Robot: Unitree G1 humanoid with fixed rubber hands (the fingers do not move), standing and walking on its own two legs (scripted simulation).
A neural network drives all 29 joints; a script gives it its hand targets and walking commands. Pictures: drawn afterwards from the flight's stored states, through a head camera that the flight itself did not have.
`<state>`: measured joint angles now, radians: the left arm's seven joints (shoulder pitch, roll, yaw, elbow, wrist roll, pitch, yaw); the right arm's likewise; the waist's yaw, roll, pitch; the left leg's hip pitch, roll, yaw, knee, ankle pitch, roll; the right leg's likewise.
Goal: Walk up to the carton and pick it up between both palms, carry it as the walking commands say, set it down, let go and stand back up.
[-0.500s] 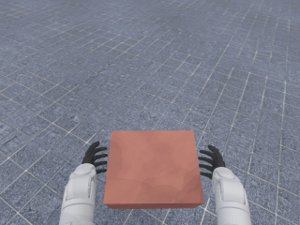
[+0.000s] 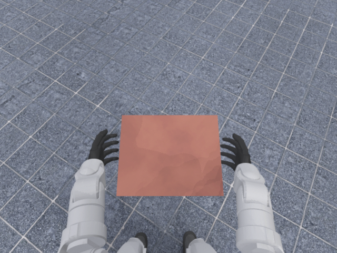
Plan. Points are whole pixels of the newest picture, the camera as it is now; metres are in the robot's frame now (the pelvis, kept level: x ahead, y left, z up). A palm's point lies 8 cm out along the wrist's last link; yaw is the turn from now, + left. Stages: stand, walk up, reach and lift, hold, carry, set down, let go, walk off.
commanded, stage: set down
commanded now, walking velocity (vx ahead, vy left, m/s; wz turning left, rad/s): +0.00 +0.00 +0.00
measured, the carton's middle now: (169, 157) +0.38 +0.00 -0.15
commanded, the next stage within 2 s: none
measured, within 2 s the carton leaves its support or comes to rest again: neither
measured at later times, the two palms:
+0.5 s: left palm (109, 157) +0.37 +0.17 -0.13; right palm (229, 161) +0.37 -0.18 -0.14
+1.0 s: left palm (114, 161) +0.38 +0.18 -0.23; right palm (218, 160) +0.40 -0.17 -0.23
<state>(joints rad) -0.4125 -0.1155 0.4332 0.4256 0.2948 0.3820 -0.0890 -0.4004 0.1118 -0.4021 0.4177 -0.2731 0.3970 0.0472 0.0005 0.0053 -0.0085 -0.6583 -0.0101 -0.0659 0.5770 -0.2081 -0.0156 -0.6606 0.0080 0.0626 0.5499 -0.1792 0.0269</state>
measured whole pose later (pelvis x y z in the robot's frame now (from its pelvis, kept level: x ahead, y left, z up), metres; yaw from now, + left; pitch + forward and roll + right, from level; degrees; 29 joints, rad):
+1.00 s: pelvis -0.05 -0.02 -0.15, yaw +0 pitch +47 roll +1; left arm -0.78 -0.01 0.51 0.47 0.24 0.38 -0.09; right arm -0.80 0.05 -0.44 0.50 -0.20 0.38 -0.06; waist 0.03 -0.01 -0.25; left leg -1.71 -0.02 -0.08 1.25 -0.37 -0.06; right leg -1.73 0.05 0.05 1.24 -0.34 0.02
